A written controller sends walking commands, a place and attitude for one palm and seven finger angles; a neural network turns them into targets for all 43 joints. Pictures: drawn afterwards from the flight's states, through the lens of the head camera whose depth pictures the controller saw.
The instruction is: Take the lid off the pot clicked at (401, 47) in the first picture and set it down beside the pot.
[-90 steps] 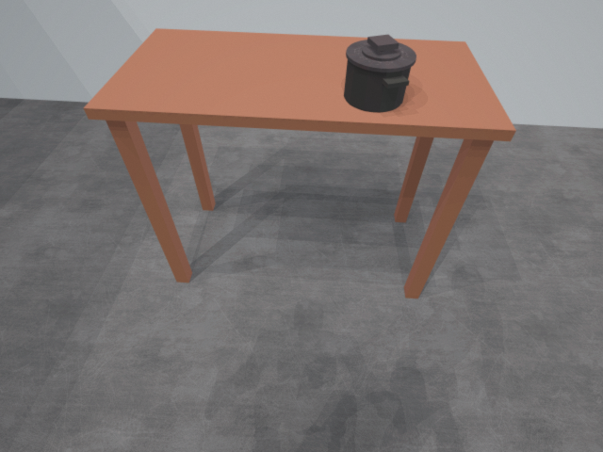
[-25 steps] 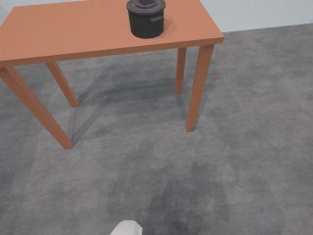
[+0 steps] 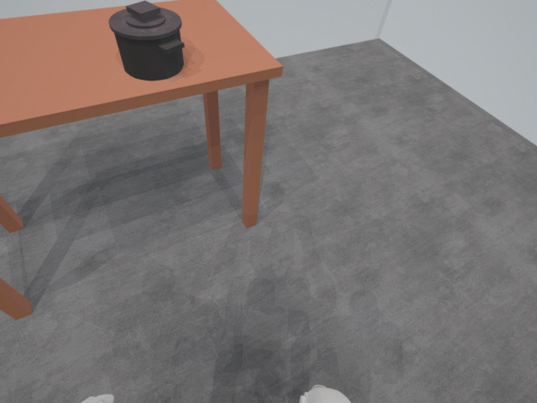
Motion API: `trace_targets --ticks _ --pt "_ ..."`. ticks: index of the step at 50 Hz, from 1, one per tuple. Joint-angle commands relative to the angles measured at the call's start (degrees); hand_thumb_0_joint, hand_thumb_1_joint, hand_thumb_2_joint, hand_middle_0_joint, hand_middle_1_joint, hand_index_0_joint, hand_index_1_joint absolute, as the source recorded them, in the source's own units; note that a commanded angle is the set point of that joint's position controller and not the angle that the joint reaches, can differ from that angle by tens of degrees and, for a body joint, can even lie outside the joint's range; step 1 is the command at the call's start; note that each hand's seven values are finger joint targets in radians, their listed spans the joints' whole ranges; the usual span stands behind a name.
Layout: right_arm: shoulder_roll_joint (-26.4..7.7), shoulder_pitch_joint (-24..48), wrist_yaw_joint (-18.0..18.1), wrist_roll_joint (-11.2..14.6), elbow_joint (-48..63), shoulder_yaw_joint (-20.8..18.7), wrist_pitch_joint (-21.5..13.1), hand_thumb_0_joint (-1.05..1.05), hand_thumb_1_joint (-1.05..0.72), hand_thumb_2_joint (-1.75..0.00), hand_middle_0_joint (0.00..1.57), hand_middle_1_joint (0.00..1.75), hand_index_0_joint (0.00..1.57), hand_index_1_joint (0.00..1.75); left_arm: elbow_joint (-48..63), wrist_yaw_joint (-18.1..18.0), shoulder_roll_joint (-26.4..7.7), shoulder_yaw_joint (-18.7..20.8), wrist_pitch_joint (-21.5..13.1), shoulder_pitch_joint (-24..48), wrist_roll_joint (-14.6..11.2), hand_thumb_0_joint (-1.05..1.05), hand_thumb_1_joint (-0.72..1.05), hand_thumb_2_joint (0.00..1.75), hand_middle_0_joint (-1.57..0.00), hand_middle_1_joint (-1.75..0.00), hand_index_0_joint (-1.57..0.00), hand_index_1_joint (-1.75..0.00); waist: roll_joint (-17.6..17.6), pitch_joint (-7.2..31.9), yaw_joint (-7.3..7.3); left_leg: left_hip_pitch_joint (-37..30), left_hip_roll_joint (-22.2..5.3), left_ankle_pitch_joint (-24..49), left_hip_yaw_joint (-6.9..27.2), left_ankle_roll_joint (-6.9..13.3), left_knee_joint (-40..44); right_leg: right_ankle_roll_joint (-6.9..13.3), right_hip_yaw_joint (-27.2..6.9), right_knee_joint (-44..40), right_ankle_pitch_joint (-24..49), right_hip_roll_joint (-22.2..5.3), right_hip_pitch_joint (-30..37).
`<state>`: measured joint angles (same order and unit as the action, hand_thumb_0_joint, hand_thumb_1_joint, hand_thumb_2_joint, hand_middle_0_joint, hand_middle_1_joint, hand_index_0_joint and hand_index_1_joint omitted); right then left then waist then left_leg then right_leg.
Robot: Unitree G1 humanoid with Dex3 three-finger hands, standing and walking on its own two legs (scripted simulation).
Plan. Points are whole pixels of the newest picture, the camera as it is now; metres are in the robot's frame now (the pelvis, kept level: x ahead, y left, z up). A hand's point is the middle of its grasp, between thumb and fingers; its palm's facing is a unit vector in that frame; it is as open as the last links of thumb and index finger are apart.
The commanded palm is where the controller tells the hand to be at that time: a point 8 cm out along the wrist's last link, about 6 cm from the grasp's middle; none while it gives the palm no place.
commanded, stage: walk to a spot facing it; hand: left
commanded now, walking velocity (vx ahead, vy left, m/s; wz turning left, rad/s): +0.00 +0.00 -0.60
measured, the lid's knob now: (143, 9) +0.85 +0.37 +0.15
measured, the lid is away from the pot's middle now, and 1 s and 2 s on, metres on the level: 0.00 0.00 0.00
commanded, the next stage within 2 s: turn to face it in 0.96 s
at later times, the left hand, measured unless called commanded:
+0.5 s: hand (168, 385) +0.17 +0.18 -0.19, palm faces -0.28 -0.95 -0.17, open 7.3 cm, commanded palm none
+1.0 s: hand (297, 259) +0.44 -0.04 -0.18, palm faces -0.67 -0.74 -0.11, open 7.3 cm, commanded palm none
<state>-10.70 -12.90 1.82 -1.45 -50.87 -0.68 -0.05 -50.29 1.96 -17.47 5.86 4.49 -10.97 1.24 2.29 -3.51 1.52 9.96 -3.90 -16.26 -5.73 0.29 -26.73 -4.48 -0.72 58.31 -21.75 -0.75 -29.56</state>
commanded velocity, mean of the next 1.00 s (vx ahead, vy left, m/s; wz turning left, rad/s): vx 0.25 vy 0.00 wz -0.60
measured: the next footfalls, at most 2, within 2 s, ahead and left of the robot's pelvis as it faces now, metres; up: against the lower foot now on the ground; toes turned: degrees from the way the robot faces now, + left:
right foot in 0.16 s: +0.05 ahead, -0.16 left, +0.00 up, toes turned -10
left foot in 0.48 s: +0.17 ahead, +0.09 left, +0.00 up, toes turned -14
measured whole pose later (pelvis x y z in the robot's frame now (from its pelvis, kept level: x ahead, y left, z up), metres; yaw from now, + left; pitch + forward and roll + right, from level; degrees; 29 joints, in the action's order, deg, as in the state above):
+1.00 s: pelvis +0.23 -0.08 -0.02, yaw -37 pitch +0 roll -1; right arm -5.9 -31.0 1.6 -1.4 -61.9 -0.9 -3.2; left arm -51.5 3.6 -10.3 3.3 0.5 -2.9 1.9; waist 1.0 -7.4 -3.8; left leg -4.7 -8.6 -29.1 -22.3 -3.3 -30.7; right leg 3.7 10.7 36.1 -9.4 0.1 -29.9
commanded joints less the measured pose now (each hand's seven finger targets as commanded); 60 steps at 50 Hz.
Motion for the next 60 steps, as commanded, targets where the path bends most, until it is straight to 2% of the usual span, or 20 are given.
trace_targets --ticks 1,6,8,10,14,19,22,23,24,25,26,28,31,43,48,49,51,53,56,60 --pt "-12.9 -4.4 0.1 0.0 2.2 -4.2 -1.1 0.00 -0.90 -0.90 0.20 0.30 0.20 0.30 5.7 0.5 -0.5 -1.1 -1.6 5.2 -0.1 0.00 0.90 0.90 -0.20 -0.30 -0.20 -0.30 -12.3 2.4 -3.99 -4.4 -14.0 28.1 5.0 8.0 6.2 0.9 3.5 -10.5 -0.8 -0.8 1.4" --pt "-13.7 -4.8 -0.6 0.1 1.4 -4.5 -0.6 0.00 -0.90 -0.90 0.20 0.30 0.20 0.30 3.7 0.6 -2.5 -0.6 -3.0 -1.7 0.1 0.00 0.90 0.90 -0.20 -0.30 -0.20 -0.30 -8.2 7.1 -0.20 4.0 -12.9 8.9 -0.9 2.5 -7.1 4.6 6.1 -31.5 5.2 1.2 23.0" --pt "-8.0 0.7 -1.5 0.4 6.1 -2.7 -0.1 0.00 -0.90 -0.90 0.20 0.30 0.20 0.30 1.6 -1.0 -14.2 1.9 -3.9 -11.8 -0.3 0.00 0.90 0.90 -0.20 -0.30 -0.20 -0.30 17.0 6.6 5.70 32.6 -1.5 -23.9 -2.8 -3.4 -36.9 16.5 -32.2 -46.4 -4.5 -22.7 34.7" --pt "-10.8 4.8 -1.9 0.3 6.8 -3.6 -0.3 0.00 -0.90 -0.90 0.20 0.30 0.20 0.30 2.6 -2.1 -11.6 1.7 -3.8 -8.6 -0.4 0.00 0.90 0.90 -0.20 -0.30 -0.20 -0.30 9.8 3.6 4.08 34.1 -3.7 -15.2 5.1 -2.1 -41.3 18.3 -31.4 -48.6 -24.1 -18.8 25.9" --pt "-8.7 -1.3 -2.6 -0.2 3.6 -3.8 -0.2 0.00 -0.90 -0.90 0.20 0.30 0.20 0.30 4.5 -1.8 -7.6 0.3 -5.2 -0.9 0.1 0.00 0.90 0.90 -0.20 -0.30 -0.20 -0.30 5.3 1.0 -2.12 20.7 -2.9 -4.6 2.6 -3.7 -31.7 15.3 -17.8 -47.0 -12.0 -11.8 11.0" --pt "-7.2 -2.1 -2.8 0.2 4.7 -4.0 -1.6 0.00 -0.90 -0.90 0.20 0.30 0.20 0.30 3.3 -1.4 -8.2 0.5 -5.6 -2.7 0.3 0.00 0.90 0.90 -0.20 -0.30 -0.20 -0.30 8.1 0.9 -1.68 13.0 0.5 -5.5 1.5 -3.4 -18.7 15.5 -19.6 -46.1 -11.7 -10.3 8.4" --pt "-6.7 -9.7 -1.9 0.5 2.5 -3.9 -3.0 0.00 -0.90 -0.90 0.20 0.30 0.20 0.30 3.4 -1.1 -6.4 0.6 -5.2 -0.5 0.1 0.00 0.90 0.90 -0.20 -0.30 -0.20 -0.30 5.2 2.8 -5.13 -3.0 2.9 -1.7 -0.4 -3.2 -4.2 12.8 -17.5 -38.6 -11.4 -5.7 2.7" --pt "-9.0 -15.0 -1.0 0.4 1.0 -4.3 -3.5 0.00 -0.90 -0.90 0.20 0.30 0.20 0.30 4.0 -0.7 -3.7 0.0 -4.9 -0.1 0.0 0.00 0.90 0.90 -0.20 -0.30 -0.20 -0.30 -0.7 4.0 -7.21 -11.7 0.0 -6.6 3.1 -2.7 2.4 10.5 -14.6 -29.0 -9.8 -1.6 -2.5" --pt "-15.4 -20.0 -0.4 -0.6 -0.2 -5.6 -3.8 0.00 -0.90 -0.90 0.20 0.30 0.20 0.30 5.4 0.0 1.1 -0.8 -4.6 0.1 -0.5 0.00 0.90 0.90 -0.20 -0.30 -0.20 -0.30 -19.1 4.0 -9.14 -16.3 -15.9 -26.4 25.2 1.7 13.7 7.2 -6.4 -8.8 -11.6 6.2 -13.5" --pt "-17.6 -20.7 -0.1 -0.3 0.6 -5.3 -4.0 0.00 -0.90 -0.90 0.20 0.30 0.20 0.30 8.1 0.3 0.9 -0.6 -5.5 3.3 -0.2 0.00 0.90 0.90 -0.20 -0.30 -0.20 -0.30 -17.9 -0.2 -8.38 -10.3 -25.9 -35.0 38.2 6.8 21.3 5.7 -2.7 0.4 -9.5 2.4 -17.9" --pt "-14.7 -17.6 -0.3 -0.7 0.5 -4.4 -4.0 0.00 -0.90 -0.90 0.20 0.30 0.20 0.30 7.2 0.3 -0.3 -0.1 -5.5 5.1 0.7 0.00 0.90 0.90 -0.20 -0.30 -0.20 -0.30 -13.7 -4.0 -7.16 -3.0 -25.1 -36.1 39.4 7.2 23.6 5.6 -4.6 8.0 -5.0 0.1 -17.4" --pt "-9.4 -10.1 -0.2 -0.1 1.1 -2.8 -4.6 0.00 -0.90 -0.90 0.20 0.30 0.20 0.30 3.8 1.4 0.1 0.3 -5.0 1.0 0.9 0.00 0.90 0.90 -0.20 -0.30 -0.20 -0.30 -7.6 -6.3 -2.25 0.1 -18.4 -20.7 22.2 4.0 21.7 4.7 -2.5 12.3 5.9 -3.1 -16.1" --pt "-6.1 -12.0 0.2 0.9 -0.9 -1.8 -5.8 0.00 -0.90 -0.90 0.20 0.30 0.20 0.30 1.1 1.7 2.5 -0.3 -4.1 -2.6 0.8 0.00 0.90 0.90 -0.20 -0.30 -0.20 -0.30 -11.5 -1.6 -1.37 -4.4 -12.7 3.0 5.5 1.0 17.1 3.6 -1.0 13.2 13.0 -3.1 -14.0" --pt "-4.1 -21.2 0.5 0.1 -8.1 -1.7 -5.1 0.00 -0.90 -0.90 0.20 0.30 0.20 0.30 4.6 2.0 6.4 -2.3 -4.1 13.9 0.4 0.00 0.90 0.90 -0.20 -0.30 -0.20 -0.30 -10.1 -6.1 -5.70 -14.5 -14.5 31.0 -8.8 5.2 12.9 4.9 9.5 -13.1 14.1 -2.5 -14.5" --pt "-8.6 -16.9 0.3 0.5 -7.1 -3.7 -4.4 0.00 -0.90 -0.90 0.20 0.30 0.20 0.30 0.8 1.1 2.7 -1.3 -5.6 0.7 0.7 0.00 0.90 0.90 -0.20 -0.30 -0.20 -0.30 -11.6 4.3 1.06 -15.2 -14.7 57.6 -13.3 3.1 -10.5 9.7 13.1 -23.4 10.6 3.8 9.2" --pt "-8.8 -16.1 -0.1 1.0 -6.1 -3.6 -4.2 0.00 -0.90 -0.90 0.20 0.30 0.20 0.30 -1.7 0.7 -0.5 -0.3 -6.6 -7.9 0.8 0.00 0.90 0.90 -0.20 -0.30 -0.20 -0.30 -9.5 10.4 5.06 -6.1 -13.8 49.7 -13.4 0.6 -24.8 10.9 12.5 -28.1 16.3 3.7 27.2" --pt "-3.3 -15.5 -0.1 2.3 -2.5 -3.0 -3.9 0.00 -0.90 -0.90 0.20 0.30 0.20 0.30 -3.0 -1.1 -11.1 1.9 -7.3 -15.1 -1.0 0.00 0.90 0.90 -0.20 -0.30 -0.20 -0.30 5.7 21.7 5.10 27.0 -1.2 -22.0 -4.4 -4.4 -63.9 24.3 -29.7 -31.0 54.0 -26.1 50.3" --pt "-4.1 -11.6 0.3 1.4 -1.4 -3.2 -3.0 0.00 -0.90 -0.90 0.20 0.30 0.20 0.30 -1.2 -2.1 -8.1 1.1 -6.5 -8.2 -1.3 0.00 0.90 0.90 -0.20 -0.30 -0.20 -0.30 2.4 14.1 2.07 25.9 -5.6 -11.3 5.2 -3.6 -60.1 21.4 -22.0 -35.2 44.2 -21.6 32.8" --pt "-1.8 -15.0 0.3 0.0 -5.8 -2.2 -0.1 0.00 -0.90 -0.90 0.20 0.30 0.20 0.30 0.7 -3.7 -0.8 -0.9 -6.7 2.1 -0.1 0.00 0.90 0.90 -0.20 -0.30 -0.20 -0.30 -2.7 8.1 -4.57 17.5 -6.7 -6.0 5.0 -3.1 -49.6 16.9 -8.5 -40.9 28.8 -15.6 12.3" --pt "0.6 -17.7 -0.3 0.1 -7.3 -1.4 1.0 0.00 -0.90 -0.90 0.20 0.30 0.20 0.30 -1.1 -3.5 1.5 -2.4 -6.4 3.6 0.3 0.00 0.90 0.90 -0.20 -0.30 -0.20 -0.30 2.5 7.4 -6.46 11.0 -4.1 -2.2 3.8 -2.4 -34.7 14.3 -1.3 -43.8 15.8 -11.4 6.1"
